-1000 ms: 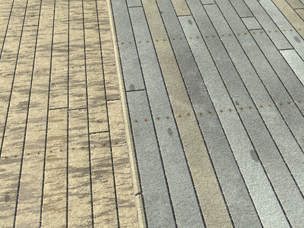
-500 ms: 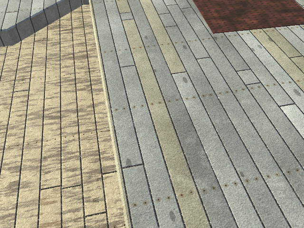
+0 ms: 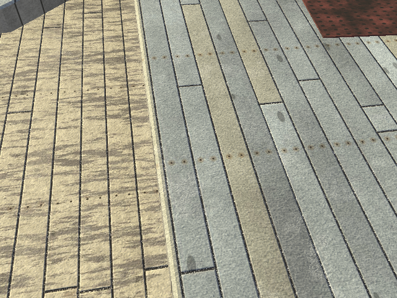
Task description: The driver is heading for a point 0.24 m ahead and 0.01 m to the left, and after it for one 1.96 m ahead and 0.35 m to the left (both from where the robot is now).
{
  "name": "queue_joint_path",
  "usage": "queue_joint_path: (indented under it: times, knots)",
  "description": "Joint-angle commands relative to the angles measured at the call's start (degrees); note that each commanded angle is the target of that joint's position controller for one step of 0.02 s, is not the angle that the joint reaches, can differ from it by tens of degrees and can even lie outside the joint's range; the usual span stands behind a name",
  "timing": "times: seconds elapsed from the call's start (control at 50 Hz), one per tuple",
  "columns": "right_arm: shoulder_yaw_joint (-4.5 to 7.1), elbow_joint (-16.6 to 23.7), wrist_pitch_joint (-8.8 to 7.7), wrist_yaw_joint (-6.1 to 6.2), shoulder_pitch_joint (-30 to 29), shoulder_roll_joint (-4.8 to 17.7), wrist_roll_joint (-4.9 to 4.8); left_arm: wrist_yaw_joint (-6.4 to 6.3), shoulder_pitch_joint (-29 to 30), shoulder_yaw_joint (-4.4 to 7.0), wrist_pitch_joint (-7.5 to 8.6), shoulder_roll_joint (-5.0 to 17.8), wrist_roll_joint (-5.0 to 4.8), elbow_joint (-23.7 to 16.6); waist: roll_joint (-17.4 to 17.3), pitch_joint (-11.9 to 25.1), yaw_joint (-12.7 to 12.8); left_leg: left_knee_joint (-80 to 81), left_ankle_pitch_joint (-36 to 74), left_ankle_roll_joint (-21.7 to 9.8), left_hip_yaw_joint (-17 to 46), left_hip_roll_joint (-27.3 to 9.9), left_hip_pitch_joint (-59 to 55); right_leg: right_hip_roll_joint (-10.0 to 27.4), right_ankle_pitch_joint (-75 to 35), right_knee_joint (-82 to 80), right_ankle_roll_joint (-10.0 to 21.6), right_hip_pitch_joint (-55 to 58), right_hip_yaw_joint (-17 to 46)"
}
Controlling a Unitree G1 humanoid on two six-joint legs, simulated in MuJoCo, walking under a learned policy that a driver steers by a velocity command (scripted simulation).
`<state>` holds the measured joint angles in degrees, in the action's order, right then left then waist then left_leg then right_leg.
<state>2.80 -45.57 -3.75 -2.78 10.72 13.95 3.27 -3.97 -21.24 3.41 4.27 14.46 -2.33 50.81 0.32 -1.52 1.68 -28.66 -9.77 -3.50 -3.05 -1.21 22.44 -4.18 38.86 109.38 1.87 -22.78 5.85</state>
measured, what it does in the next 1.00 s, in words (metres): walks ahead: right foot 0.14 m higher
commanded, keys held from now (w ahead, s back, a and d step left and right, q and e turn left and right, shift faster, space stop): no key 1.00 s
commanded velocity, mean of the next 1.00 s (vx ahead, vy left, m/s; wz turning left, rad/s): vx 0.12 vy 0.00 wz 0.00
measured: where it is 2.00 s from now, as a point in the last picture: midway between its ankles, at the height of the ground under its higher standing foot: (215, 269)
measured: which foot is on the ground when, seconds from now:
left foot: down 0.00-0.34, up 0.36-1.00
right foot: up 0.00-0.32, down 0.34-1.00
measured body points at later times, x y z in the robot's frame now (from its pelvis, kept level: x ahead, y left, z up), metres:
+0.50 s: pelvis +0.20 -0.01 +0.07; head +0.20 -0.02 +0.52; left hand +0.29 +0.22 -0.06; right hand +0.26 -0.25 -0.07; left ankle +0.14 +0.13 -0.55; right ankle +0.25 -0.06 -0.59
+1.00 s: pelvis +0.23 +0.04 +0.10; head +0.23 +0.04 +0.55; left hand +0.28 +0.28 -0.04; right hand +0.34 -0.20 -0.03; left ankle +0.22 +0.16 -0.63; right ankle +0.25 -0.06 -0.59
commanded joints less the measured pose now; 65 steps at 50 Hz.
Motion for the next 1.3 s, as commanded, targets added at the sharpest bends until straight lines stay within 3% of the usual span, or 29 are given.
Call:
queue_joint_path:
  times: [0.02,0.06,0.08,0.12,0.18,0.24,0.28,0.32,0.34,0.36,0.38,0.4,0.44,0.46,0.5,0.54,0.6,0.78,0.86,0.94,1.04,1.06,1.08,1.1,1.16,1.18,1.2,1.26,1.3]
  knots:
    - [1.67,-0.1,1.39,2.13,11.7,7.7,-0.84,0.14,-1.2,-1.36,-0.22,0.2,3.26,-6.0,-7.4,17.3,-2.7,7.7,16.0,-11.7,23.9,-22.0,-35.8,2.4,-10.1,20.7,0.1,-39.2,-7.9]
    - [-0.33,-2.8,-0.35,2.97,13.0,3.9,-2.55,1.64,6.0,-2.36,-2.77,-1.9,5.61,-9.1,-6.0,5.4,-0.7,12.6,17.8,-15.3,23.4,-23.2,-14.4,4.9,-7.8,22.3,0.8,-37.9,-7.5]
    - [-0.98,-3.9,-1.22,2.6,13.3,3.3,-2.33,1.69,10.3,-3.0,-3.98,-3.3,5.2,-11.2,-4.1,0.5,0.3,13.7,18.0,-13.8,19.8,-22.4,-6.5,5.7,-5.6,19.0,1.6,-38.1,-5.8]
    - [-1.52,-4.0,-1.84,1.98,9.5,3.9,-1.49,1.25,13.1,-3.74,-4.75,-3.9,4.43,-14.0,-3.8,-2.7,3.1,17.8,18.9,-10.2,12.4,-16.1,2.9,5.9,-10.3,6.1,2.3,-33.6,-8.1]
    - [-2.01,-5.8,-1.23,2.37,12.3,3.6,-1.77,1.12,13.7,-4.3,-5.04,-4.6,4.49,-14.1,-3.2,-2.0,3.1,17.7,35.0,-7.7,5.4,-10.6,-3.2,6.4,-14.2,-8.7,2.8,-31.6,-12.5]
    - [-1.96,-8.3,0.27,3.39,19.6,3.6,-2.79,1.16,16.9,-6.27,-4.64,-8.3,3.3,-14.3,-5.2,1.8,-0.8,15.3,58.1,-5.3,0.8,-10.2,-16.0,6.0,-12.3,-23.8,4.8,-27.0,-16.7]
    - [-1.7,-8.4,0.87,3.71,19.0,4.7,-2.98,1.01,12.2,-6.47,-4.29,-8.3,2.22,-12.4,-9.2,6.0,1.1,9.7,79.3,-4.7,-1.8,-11.2,-18.7,3.0,-8.9,-29.8,6.9,-16.9,-17.8]
    - [-1.36,-8.3,1.31,3.55,18.0,5.5,-3.46,1.14,6.4,-5.55,-3.4,-5.7,2.18,-10.3,-10.5,8.7,4.0,-0.2,84.8,-4.4,-1.7,-12.2,-19.9,0.2,-8.8,-40.4,8.6,-7.2,-15.1]
    - [-0.77,-8.1,1.22,3.35,18.4,6.5,-3.76,1.56,3.3,-4.85,-2.72,-3.7,2.81,-9.8,-8.7,10.9,5.8,-9.2,77.4,-3.1,-2.2,-11.0,-16.8,1.9,-16.8,-47.8,10.5,0.3,-7.0]
    - [-0.76,-5.2,1.47,3.0,19.5,4.2,-3.89,1.49,0.7,-3.32,-2.75,1.8,3.77,-9.6,3.8,13.2,4.5,-26.5,40.1,-0.2,-3.0,-4.2,-6.8,15.2,-33.9,-59.4,17.3,4.9,17.9]
    - [-0.22,-3.7,3.75,1.89,16.9,2.6,-3.14,0.87,-0.4,-2.36,-4.04,3.1,3.71,-8.2,10.1,14.6,3.9,-40.1,-11.6,1.0,5.3,5.9,-4.2,21.5,-44.8,-79.6,23.1,0.9,36.5]
    - [-0.8,-2.0,5.33,1.78,17.8,-0.8,-1.68,1.1,7.3,-1.86,-3.6,3.7,2.64,-8.0,8.1,7.0,-1.6,-48.7,-17.0,1.2,12.4,5.7,0.1,23.0,-35.4,-82.0,23.6,-7.1,35.0]
    - [-0.73,0.2,6.72,3.42,14.1,-1.4,-0.85,1.83,14.1,-2.65,-3.31,-1.2,2.31,-7.3,2.6,-4.4,-4.9,-52.2,-19.2,0.4,9.0,4.3,7.2,19.4,-9.5,-82.1,17.3,-18.0,24.4]
    - [-0.18,0.5,6.83,4.36,13.6,-0.2,-0.62,1.84,13.8,-2.83,-2.89,-2.8,2.78,-6.3,0.9,-5.3,-5.4,-51.6,-16.2,0.3,8.2,4.1,8.5,17.4,-8.4,-81.8,14.8,-18.8,19.7]
    - [0.47,-0.6,6.62,4.89,15.8,0.5,-0.64,1.97,10.3,-1.94,-1.42,-1.9,3.37,-3.9,1.4,-1.9,-5.7,-51.6,-9.3,0.6,7.4,4.7,8.5,15.5,-25.2,-80.8,13.5,-13.7,12.3]
    - [0.86,-1.0,5.76,4.81,15.8,0.6,-1.77,2.31,7.1,-0.88,-0.24,-0.2,3.55,-1.8,2.0,1.8,-5.6,-49.5,-6.5,1.3,7.7,5.1,9.3,15.1,-40.2,-79.8,13.5,-6.2,7.7]
    - [1.11,0.0,5.49,3.9,11.3,0.7,-1.85,1.69,4.1,-0.68,0.17,-0.6,3.31,-0.4,2.9,4.9,-3.8,-41.8,-1.9,3.8,8.7,4.8,10.0,14.6,-48.5,-80.0,13.1,2.6,3.2]
    - [1.41,1.3,6.46,3.79,4.3,1.8,-1.39,0.98,-0.9,1.1,0.15,2.1,3.43,-0.4,3.8,4.8,-0.7,-36.7,-2.4,6.3,9.4,3.4,14.9,18.7,-39.2,-83.6,15.8,11.9,7.9]
    - [1.2,0.8,6.45,3.02,5.0,1.2,-1.47,0.67,0.3,0.85,0.43,1.7,3.88,-0.2,3.8,4.6,-1.5,-29.6,1.3,6.6,9.4,2.4,8.9,18.4,-39.9,-80.2,14.7,7.3,6.0]
    - [0.22,-0.2,5.99,2.03,5.8,0.2,-2.37,0.48,3.1,0.52,-0.7,0.6,4.53,-0.5,5.8,5.2,-1.3,-10.0,8.0,5.6,6.0,1.0,-3.0,14.1,-28.3,-71.7,9.8,-0.3,1.7]
    - [-0.16,-7.0,4.56,2.64,13.3,-0.2,-4.13,-2.37,1.5,0.08,-3.95,-0.6,4.64,0.0,-2.3,3.3,-0.9,22.1,36.9,6.0,-2.0,-0.1,-24.8,7.9,-22.0,-50.3,5.5,-9.1,-4.3]
    - [-0.23,-9.0,4.11,2.47,16.1,0.5,-3.14,-2.12,0.6,-0.54,-4.99,-3.7,4.11,0.9,-6.6,2.2,-1.0,21.3,40.8,5.5,0.8,-4.0,-29.1,4.5,-11.7,-38.9,4.5,-13.8,-7.6]
    - [-0.84,-10.5,2.85,1.55,21.2,2.2,-1.39,-1.6,1.7,-0.68,-5.41,-5.9,2.28,-0.5,-16.6,1.1,-3.0,5.8,78.2,3.1,8.4,-12.7,-32.5,-0.3,10.4,-15.3,1.9,-27.2,-11.2]
    - [-1.86,-11.1,2.57,1.02,22.2,1.5,-1.27,-1.35,-1.5,-0.95,-4.91,-7.0,0.66,-0.2,-15.4,0.6,-0.1,-1.5,85.5,0.8,7.0,-17.0,-31.7,-0.7,11.9,-3.9,1.3,-33.1,-9.2]
    - [-1.87,-9.6,4.72,1.83,16.9,1.9,-2.21,-0.96,3.1,-0.93,-4.71,-4.4,4.28,1.0,-7.3,-0.6,1.5,2.6,45.0,-4.0,10.4,-16.7,-25.1,1.7,-0.6,11.7,1.4,-43.7,-7.5]
    - [-0.68,-7.5,4.26,3.58,14.4,6.0,-2.15,0.01,10.8,-1.31,-5.41,-3.3,4.65,-4.1,-15.2,-3.4,-0.7,16.1,13.7,-12.7,24.0,-26.5,-15.9,5.9,-4.6,8.0,-0.7,-43.2,-6.9]
    - [-1.96,-6.6,3.96,4.48,7.7,2.2,-2.26,0.05,16.0,-0.37,-6.38,0.0,4.38,-5.1,-6.9,-9.1,1.1,19.8,2.4,-14.0,21.5,-23.3,-9.2,6.6,-7.2,7.5,-1.4,-41.4,-6.3]
    - [-2.55,-9.9,3.31,5.51,15.0,0.8,-1.86,1.01,12.4,-0.52,-7.89,-2.2,3.87,-3.1,-3.6,-9.3,-0.4,21.4,-20.6,-11.1,19.9,-16.4,-9.6,6.0,-8.0,3.7,0.0,-40.4,-8.8]
    - [-2.26,-12.4,3.22,5.34,19.9,0.4,-1.97,1.53,12.1,-1.0,-7.36,-4.3,3.89,-3.4,-6.6,-8.3,-1.7,21.8,-25.9,-10.7,20.1,-14.2,-14.0,5.3,-7.8,5.4,0.9,-44.5,-10.5]
Velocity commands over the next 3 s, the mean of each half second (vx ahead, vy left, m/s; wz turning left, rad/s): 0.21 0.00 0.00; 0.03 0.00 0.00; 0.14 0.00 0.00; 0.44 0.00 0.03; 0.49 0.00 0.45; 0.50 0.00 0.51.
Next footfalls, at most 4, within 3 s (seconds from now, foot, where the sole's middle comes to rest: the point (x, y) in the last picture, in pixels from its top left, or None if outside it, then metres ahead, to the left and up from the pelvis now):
0.34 right None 0.29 -0.06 -0.63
1.06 left None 0.23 0.15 -0.77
1.62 right None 0.42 -0.11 -0.63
2.20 left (217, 207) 0.71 -0.04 -0.63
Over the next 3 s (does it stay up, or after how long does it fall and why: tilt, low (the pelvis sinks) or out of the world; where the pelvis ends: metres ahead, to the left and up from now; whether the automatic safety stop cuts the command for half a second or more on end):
stays up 1.02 -0.05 0.15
